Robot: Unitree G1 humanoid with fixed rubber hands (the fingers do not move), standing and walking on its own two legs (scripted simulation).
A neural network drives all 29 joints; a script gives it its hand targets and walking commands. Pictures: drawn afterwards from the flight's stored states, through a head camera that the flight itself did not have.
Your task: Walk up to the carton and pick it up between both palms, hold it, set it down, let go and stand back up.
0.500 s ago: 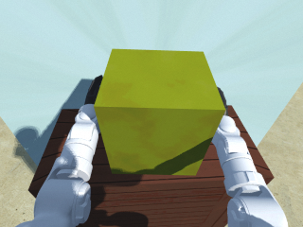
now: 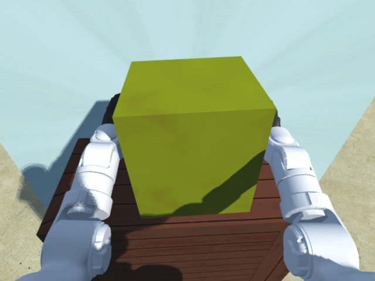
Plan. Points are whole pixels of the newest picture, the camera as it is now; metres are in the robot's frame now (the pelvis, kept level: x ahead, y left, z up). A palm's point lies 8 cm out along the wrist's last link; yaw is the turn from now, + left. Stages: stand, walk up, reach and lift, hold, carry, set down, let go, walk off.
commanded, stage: reach and lift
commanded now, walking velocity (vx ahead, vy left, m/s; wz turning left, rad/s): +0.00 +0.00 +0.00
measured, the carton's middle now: (191, 137) +0.40 +0.00 +0.14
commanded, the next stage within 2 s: hold in 1.14 s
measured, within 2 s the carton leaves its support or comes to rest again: neither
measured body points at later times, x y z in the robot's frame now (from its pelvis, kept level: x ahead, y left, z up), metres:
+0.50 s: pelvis +0.00 +0.00 +0.00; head -0.04 +0.02 +0.45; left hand +0.41 +0.17 +0.19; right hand +0.40 -0.17 +0.19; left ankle +0.00 +0.10 -0.74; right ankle +0.07 -0.13 -0.74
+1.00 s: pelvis +0.00 +0.00 +0.00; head -0.05 +0.01 +0.45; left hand +0.41 +0.17 +0.20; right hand +0.40 -0.17 +0.21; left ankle +0.00 +0.10 -0.74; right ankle +0.07 -0.13 -0.74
